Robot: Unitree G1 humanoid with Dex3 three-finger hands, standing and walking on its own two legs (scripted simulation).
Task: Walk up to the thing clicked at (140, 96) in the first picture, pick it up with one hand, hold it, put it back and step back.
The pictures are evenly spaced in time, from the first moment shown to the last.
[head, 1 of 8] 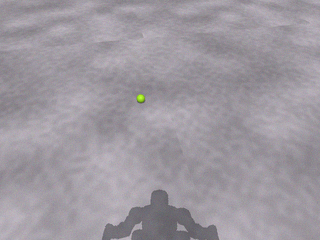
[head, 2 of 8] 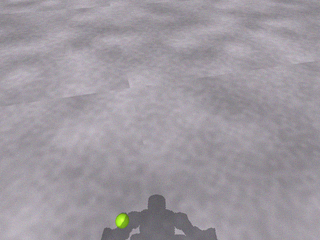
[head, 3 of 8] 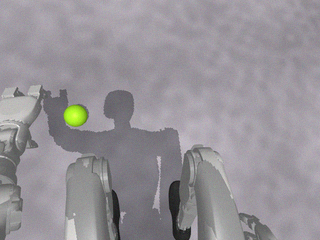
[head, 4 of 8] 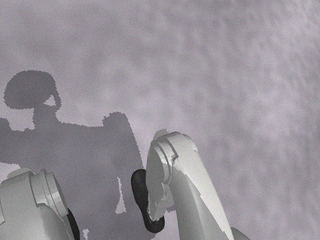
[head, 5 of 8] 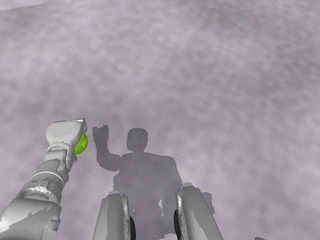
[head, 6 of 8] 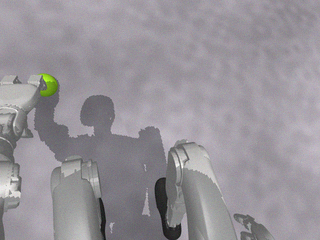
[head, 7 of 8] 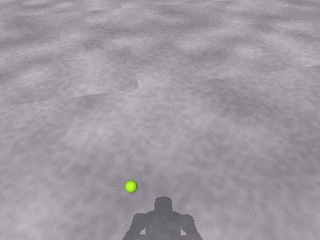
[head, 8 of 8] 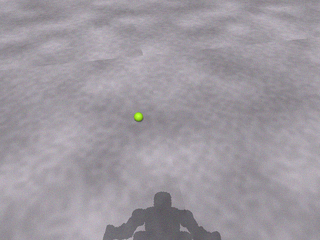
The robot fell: no
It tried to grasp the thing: yes
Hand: left
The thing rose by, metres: 0.69
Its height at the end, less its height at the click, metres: +0.00
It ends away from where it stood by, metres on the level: 0.20
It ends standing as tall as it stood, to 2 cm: yes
